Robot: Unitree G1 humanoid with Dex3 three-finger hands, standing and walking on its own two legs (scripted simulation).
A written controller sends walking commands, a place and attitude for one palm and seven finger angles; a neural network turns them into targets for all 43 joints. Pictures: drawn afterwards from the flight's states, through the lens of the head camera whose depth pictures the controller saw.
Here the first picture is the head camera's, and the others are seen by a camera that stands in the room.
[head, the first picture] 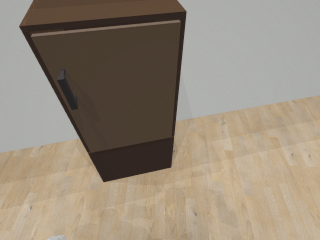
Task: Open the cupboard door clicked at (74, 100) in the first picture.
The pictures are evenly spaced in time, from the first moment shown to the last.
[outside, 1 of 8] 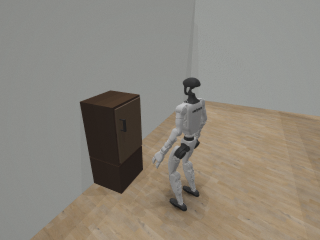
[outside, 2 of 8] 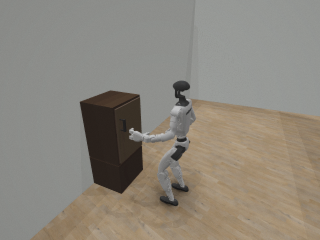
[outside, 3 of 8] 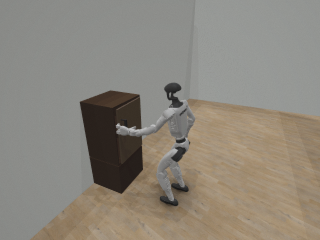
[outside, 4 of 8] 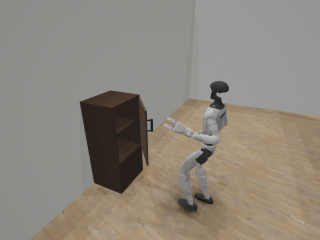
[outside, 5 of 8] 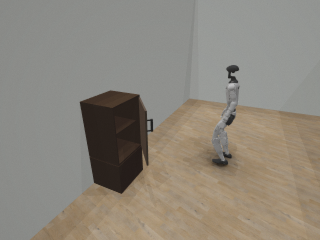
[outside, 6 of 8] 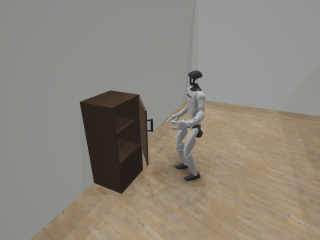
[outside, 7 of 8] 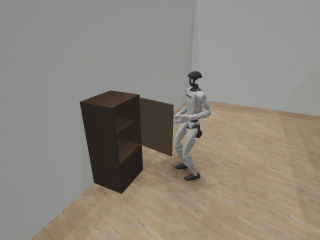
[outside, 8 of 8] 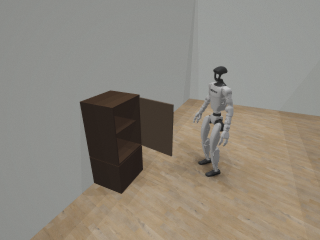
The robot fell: no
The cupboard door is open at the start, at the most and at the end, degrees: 0 81 81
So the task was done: yes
